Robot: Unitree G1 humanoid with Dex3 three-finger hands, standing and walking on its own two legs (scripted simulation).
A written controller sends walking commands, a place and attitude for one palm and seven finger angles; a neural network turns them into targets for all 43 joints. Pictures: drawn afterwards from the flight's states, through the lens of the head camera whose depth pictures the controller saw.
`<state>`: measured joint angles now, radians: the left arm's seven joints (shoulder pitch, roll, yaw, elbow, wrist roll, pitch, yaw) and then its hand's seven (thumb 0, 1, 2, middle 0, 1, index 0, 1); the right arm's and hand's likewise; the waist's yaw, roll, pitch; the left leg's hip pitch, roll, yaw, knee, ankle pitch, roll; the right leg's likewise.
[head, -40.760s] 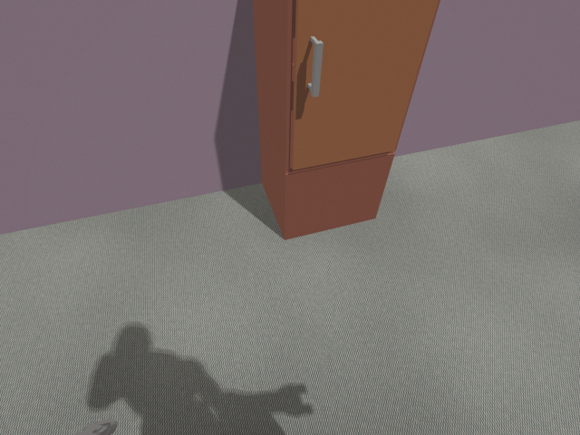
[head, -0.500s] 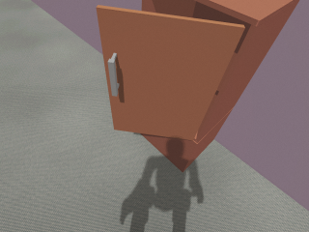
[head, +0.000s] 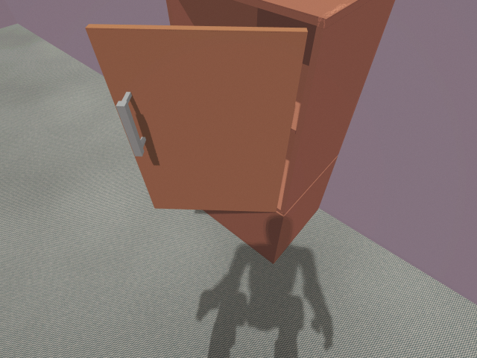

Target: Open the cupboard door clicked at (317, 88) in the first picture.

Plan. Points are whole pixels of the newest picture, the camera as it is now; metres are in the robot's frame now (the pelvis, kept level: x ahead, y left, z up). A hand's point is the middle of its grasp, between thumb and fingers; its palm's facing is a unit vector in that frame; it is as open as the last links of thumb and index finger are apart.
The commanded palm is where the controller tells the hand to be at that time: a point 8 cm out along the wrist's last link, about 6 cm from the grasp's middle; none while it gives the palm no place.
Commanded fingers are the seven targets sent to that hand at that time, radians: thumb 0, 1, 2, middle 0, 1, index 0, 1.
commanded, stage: come to a stop and stand still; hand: left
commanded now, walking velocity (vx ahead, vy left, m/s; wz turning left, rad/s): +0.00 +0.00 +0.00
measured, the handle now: (133, 125) +0.60 +0.27 +0.04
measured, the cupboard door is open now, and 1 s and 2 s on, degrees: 39 39 39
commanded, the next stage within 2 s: look again from close up in 0.22 s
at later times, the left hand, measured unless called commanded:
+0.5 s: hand out of the picture -0.01 +0.18 -0.17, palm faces +0.02 -0.97 -0.23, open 7.4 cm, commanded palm none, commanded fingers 0.00 0.90 0.90 -0.20 -0.30 -0.20 -0.30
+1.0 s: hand out of the picture +0.02 +0.16 -0.17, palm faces +0.01 -0.98 -0.20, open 7.4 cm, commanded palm none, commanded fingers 0.00 0.90 0.90 -0.20 -0.30 -0.20 -0.30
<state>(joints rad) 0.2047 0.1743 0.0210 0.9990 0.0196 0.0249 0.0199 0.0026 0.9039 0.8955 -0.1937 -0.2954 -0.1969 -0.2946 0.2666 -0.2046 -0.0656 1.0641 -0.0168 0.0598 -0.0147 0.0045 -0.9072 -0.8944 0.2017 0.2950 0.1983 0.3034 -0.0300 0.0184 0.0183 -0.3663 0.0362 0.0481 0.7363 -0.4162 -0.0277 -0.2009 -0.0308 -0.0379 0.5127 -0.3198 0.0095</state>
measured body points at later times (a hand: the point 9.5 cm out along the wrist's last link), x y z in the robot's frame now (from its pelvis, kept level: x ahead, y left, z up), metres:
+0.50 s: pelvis -0.01 +0.00 +0.00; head +0.00 -0.02 +0.45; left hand -0.01 +0.23 -0.15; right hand +0.02 -0.23 -0.16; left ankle -0.01 +0.11 -0.73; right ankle -0.03 -0.13 -0.73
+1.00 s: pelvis +0.00 -0.02 +0.00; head +0.01 -0.02 +0.45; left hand +0.02 +0.21 -0.15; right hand +0.02 -0.25 -0.15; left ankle -0.01 +0.11 -0.73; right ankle -0.03 -0.13 -0.74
